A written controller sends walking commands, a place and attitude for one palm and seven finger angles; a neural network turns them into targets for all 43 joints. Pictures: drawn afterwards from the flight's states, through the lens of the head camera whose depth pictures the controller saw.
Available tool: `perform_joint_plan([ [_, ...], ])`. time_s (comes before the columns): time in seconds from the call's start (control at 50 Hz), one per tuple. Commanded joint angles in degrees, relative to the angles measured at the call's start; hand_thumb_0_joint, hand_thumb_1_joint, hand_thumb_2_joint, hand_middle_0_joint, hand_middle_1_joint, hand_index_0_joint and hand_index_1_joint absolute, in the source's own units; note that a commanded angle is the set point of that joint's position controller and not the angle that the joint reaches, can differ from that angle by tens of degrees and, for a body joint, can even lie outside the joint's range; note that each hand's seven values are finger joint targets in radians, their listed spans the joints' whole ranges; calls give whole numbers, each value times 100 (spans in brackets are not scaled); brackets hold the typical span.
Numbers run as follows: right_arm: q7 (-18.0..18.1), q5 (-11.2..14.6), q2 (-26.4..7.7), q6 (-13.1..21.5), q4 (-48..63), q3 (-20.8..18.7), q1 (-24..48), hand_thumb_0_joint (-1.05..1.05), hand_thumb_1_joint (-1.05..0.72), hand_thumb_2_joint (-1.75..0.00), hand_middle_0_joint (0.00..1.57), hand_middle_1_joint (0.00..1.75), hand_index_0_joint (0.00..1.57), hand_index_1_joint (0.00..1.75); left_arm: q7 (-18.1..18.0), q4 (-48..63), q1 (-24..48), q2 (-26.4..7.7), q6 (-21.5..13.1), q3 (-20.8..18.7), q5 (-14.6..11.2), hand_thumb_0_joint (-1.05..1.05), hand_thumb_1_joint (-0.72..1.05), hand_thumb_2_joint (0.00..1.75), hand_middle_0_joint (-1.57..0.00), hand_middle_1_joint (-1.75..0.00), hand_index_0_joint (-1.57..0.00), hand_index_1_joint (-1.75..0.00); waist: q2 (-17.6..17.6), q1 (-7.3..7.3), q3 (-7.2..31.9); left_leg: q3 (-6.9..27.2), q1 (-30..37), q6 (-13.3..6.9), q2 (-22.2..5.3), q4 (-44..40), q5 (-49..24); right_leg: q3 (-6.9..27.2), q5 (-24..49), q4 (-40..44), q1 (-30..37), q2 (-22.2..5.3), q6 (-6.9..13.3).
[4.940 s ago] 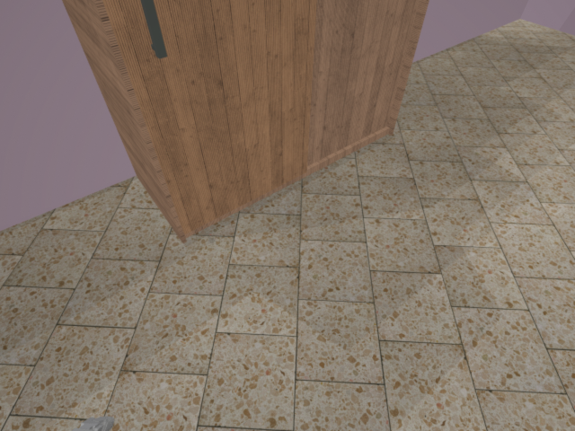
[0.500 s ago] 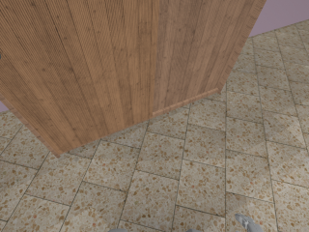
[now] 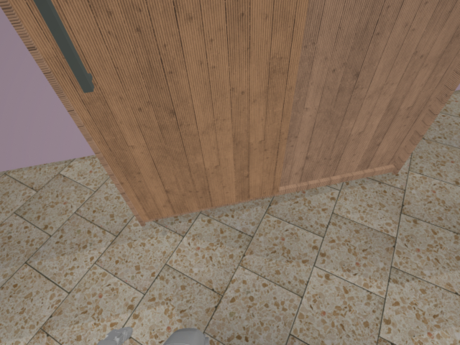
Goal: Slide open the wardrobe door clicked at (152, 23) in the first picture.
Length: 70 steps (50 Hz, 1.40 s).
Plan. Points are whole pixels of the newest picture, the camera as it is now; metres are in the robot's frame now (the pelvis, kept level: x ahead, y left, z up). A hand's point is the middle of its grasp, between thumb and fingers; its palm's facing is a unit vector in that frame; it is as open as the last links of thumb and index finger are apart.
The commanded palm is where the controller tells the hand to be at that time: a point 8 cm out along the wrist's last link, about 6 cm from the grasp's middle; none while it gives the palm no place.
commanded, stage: turn to face it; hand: left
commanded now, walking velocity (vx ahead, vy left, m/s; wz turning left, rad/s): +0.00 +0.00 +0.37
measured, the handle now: (58, 22) +0.71 +0.40 +0.21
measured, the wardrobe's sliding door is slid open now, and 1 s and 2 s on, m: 0.00 0.00 0.00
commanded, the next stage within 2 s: take the last steps up to it in 0.32 s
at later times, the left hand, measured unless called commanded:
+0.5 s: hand out of the picture +0.03 +0.23 -0.16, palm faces +0.19 -0.95 -0.26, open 7.4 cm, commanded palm none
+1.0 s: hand out of the picture -0.08 +0.20 -0.17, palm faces +0.38 -0.91 -0.16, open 7.4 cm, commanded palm none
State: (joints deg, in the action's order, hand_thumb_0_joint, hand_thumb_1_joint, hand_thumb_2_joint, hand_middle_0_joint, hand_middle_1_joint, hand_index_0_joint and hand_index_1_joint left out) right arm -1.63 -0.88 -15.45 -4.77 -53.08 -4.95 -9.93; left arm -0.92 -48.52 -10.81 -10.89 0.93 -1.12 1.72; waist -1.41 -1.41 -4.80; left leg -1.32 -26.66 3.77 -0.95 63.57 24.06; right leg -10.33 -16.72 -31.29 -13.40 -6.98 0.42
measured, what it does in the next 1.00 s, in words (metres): steps to the left, turning left: left foot, then right foot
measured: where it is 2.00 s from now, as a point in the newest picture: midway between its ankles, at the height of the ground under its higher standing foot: (205, 325)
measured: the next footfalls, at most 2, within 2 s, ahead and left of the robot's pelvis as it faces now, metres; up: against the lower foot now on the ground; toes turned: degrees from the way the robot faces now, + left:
left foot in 0.18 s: +0.03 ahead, +0.15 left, +0.00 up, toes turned +11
right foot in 0.54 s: +0.07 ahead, -0.10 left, +0.00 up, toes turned +4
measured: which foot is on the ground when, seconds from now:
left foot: up 0.00-0.16, down 0.18-0.54, up 0.56-0.98, down 1.00-1.00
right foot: down 0.00-0.18, up 0.20-0.52, down 0.54-1.00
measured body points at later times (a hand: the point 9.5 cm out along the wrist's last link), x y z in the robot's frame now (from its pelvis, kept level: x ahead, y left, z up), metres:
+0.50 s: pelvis +0.00 +0.01 +0.00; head +0.03 +0.01 +0.45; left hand +0.02 +0.28 -0.14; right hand +0.12 -0.21 -0.15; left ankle -0.01 +0.14 -0.74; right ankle +0.02 -0.10 -0.72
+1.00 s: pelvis +0.07 +0.08 -0.01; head +0.09 +0.09 +0.44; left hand -0.09 +0.25 -0.16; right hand +0.21 -0.13 -0.15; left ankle +0.08 +0.20 -0.74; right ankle +0.03 -0.10 -0.74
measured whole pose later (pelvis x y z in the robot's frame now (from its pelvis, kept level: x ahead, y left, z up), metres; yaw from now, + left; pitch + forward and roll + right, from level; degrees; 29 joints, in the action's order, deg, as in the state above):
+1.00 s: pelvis +0.07 +0.08 -0.01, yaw +16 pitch +0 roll -1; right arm -2.1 -1.0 -11.1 0.1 -58.1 -2.8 -11.8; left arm -0.3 -64.9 -28.1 -8.4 -1.9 -2.1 2.0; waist 0.7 4.0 -1.5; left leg -6.8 -18.7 0.6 -4.5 31.1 13.8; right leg -10.4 -20.9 -25.8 -3.8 -7.8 -4.4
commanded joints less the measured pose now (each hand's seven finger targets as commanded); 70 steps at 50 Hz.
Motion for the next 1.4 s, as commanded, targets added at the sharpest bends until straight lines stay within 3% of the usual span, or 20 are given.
perform_joint_plan([
  [0.0, -29, 15, -212, 179, 539, 17, 520, 0, -90, -90, 20, 30, 20, 30, -109, 189, -394, -1408, -101, -431, 20, 0, 90, 90, -20, -30, -20, -30, 1243, 380, 444, -244, 60, 6, -97, -1084, 183, 746, 2214, 1046, 575, -1389, 641],
  [0.12, 35, 17, -376, 365, 315, 34, -175, 0, -90, -90, 20, 30, 20, 30, -64, -32, -388, -1370, -24, -482, -73, 0, 90, 90, -20, -30, -20, -30, 850, 68, 917, -453, 1850, -224, -119, -3967, -1403, 208, 2300, -305, 253, -1138, 72],
  [0.16, 95, -27, -1324, 398, 300, -159, -635, 0, -90, -90, 20, 30, 20, 30, -16, 281, -255, -730, 34, -297, -108, 0, 90, 90, -20, -30, -20, -30, -1707, -181, 979, 2025, 2787, -1408, -2318, -4374, -4659, 129, -2091, -2333, -1793, -55, -548],
  [0.2, 224, -52, -1111, 399, 170, -115, -510, 0, -90, -90, 20, 30, 20, 30, -58, 179, 178, -749, 115, -324, -93, 0, 90, 90, -20, -30, -20, -30, -1364, -191, 730, 1770, 2101, -1597, -2029, -4438, -3699, 804, -1757, -3199, -1829, -52, -461],
  [0.28, 278, -29, -730, 453, 216, 19, -4, 0, -90, -90, 20, 30, 20, 30, 25, -198, -172, -702, 92, -303, -104, 0, 90, 90, -20, -30, -20, -30, -715, 71, 704, 872, 2221, -1313, -1401, -4246, -4309, 764, -999, -2758, -1533, 50, -515],
  [0.4, 263, -40, -736, 396, 76, -7, -76, 0, -90, -90, 20, 30, 20, 30, -11, -261, -164, -542, 58, -233, -133, 0, 90, 90, -20, -30, -20, -30, -773, 19, 717, 1094, 2046, -1325, -1354, -4206, -3998, 627, -896, -1266, -728, 346, -464],
  [0.46, 230, -28, -628, 389, 36, 22, 82, 0, -90, -90, 20, 30, 20, 30, 23, -484, -755, -516, -49, -239, -102, 0, 90, 90, -20, -30, -20, -30, -775, 299, 770, 1038, 1459, -1095, -1077, -4074, -1943, 446, -167, 7, 254, 466, -426],
  [0.48, 210, -1, -493, 391, 37, 31, 102, 0, -90, -90, 20, 30, 20, 30, 27, -588, -1006, -610, -106, -259, -62, 0, 90, 90, -20, -30, -20, -30, -376, 426, 713, 869, 946, -869, -790, -3742, -851, 504, 113, 707, 847, 355, -399],
  [0.52, 128, 20, 10, 380, 363, 113, 325, 0, -90, -90, 20, 30, 20, 30, -27, -597, -1409, -1502, -156, -443, 42, 0, 90, 90, -20, -30, -20, -30, 2019, 748, 72, -40, -1120, -309, 241, -1316, 1124, 3421, -2046, 2360, 1205, -1898, 503],
  [0.54, 92, -50, -350, 315, 414, 27, 553, 0, -90, -90, 20, 30, 20, 30, -67, -601, -1492, -1476, -192, -472, -16, 0, 90, 90, -20, -30, -20, -30, 1855, 806, -92, 440, -1178, -349, -66, -453, 826, 3833, -2806, 2749, 564, -2159, 734],
  [0.6, -38, -100, -191, 321, 28, -24, 78, 0, -90, -90, 20, 30, 20, 30, -48, -509, -704, -933, -337, -320, -19, 0, 90, 90, -20, -30, -20, -30, 849, 227, -330, 389, -870, -293, -307, 227, -627, 2342, -1839, 2455, -79, -1375, 371],
  [0.64, -71, -81, -17, 318, -139, -12, -195, 0, -90, -90, 20, 30, 20, 30, -40, -594, -848, -770, -414, -289, -25, 0, 90, 90, -20, -30, -20, -30, 953, 203, -153, 153, -684, -197, -295, 98, -1061, 1572, -1001, 2354, 101, -1055, 234],
  [0.84, -124, -31, 234, 483, 55, 115, 512, 0, -90, -90, 20, 30, 20, 30, -37, -1231, -1754, -768, -503, -290, 34, 0, 90, 90, -20, -30, -20, -30, 1030, 552, -213, -325, -538, -177, -475, -1995, -953, 1177, -234, 2287, 835, -1294, 534],
  [0.94, -37, -15, 163, 667, -284, 142, -414, 0, -90, -90, 20, 30, 20, 30, -31, -1372, -1535, -748, -392, -326, -2, 0, 90, 90, -20, -30, -20, -30, 788, 106, 122, -820, 1830, -352, -117, -3635, -1098, 552, 249, 1101, -48, -881, 289],
  [0.96, 40, -31, -173, 726, -517, 63, -1178, 0, -90, -90, 20, 30, 20, 30, -7, -1337, -1527, -543, -372, -277, -18, 0, 90, 90, -20, -30, -20, -30, 5, -208, 505, -497, 2916, -454, -376, -3954, -905, 229, 362, -92, -501, -539, 133],
  [0.98, 124, -90, -818, 773, -721, -98, -1914, 0, -90, -90, 20, 30, 20, 30, 30, -1191, -1555, -162, -357, -216, -66, 0, 90, 90, -20, -30, -20, -30, -1512, -442, 899, 1430, 3737, -878, -1793, -4384, -758, -195, -1038, -1794, -1660, 151, -134],
  [1.0, 180, -65, -1005, 720, -828, -107, -2302, 0, -90, -90, 20, 30, 20, 30, 14, -937, -1161, -149, -360, -174, -28, 0, 90, 90, -20, -30, -20, -30, -1633, -553, 797, 2221, 3662, -1292, -2352, -4915, -678, 239, -1942, -2893, -2349, 364, -81],
  [1.06, 271, -29, -260, 773, -663, 87, -1249, 0, -90, -90, 20, 30, 20, 30, 107, -1013, -602, -183, -328, -228, -23, 0, 90, 90, -20, -30, -20, -30, -567, -187, -83, 1423, 2153, -1315, -2014, -5284, -430, 814, -658, -3812, -2477, -191, -5],
  [1.14, 317, -6, 91, 947, -631, 179, -1019, 0, -90, -90, 20, 30, 20, 30, 154, -1152, -1007, -10, -205, -245, 1, 0, 90, 90, -20, -30, -20, -30, -553, 218, -2, 401, 1897, -1226, -1498, -5419, -1939, 739, 155, -3240, -2015, -146, -137],
  [1.38, 322, -82, -106, 847, -933, 114, -1345, 0, -90, -90, 20, 30, 20, 30, 156, -539, 115, -122, -231, -244, -34, 0, 90, 90, -20, -30, -20, -30, -269, 184, -144, -156, 2226, -1148, -1533, -4398, -3581, 347, 482, -392, -892, 296, 31],
])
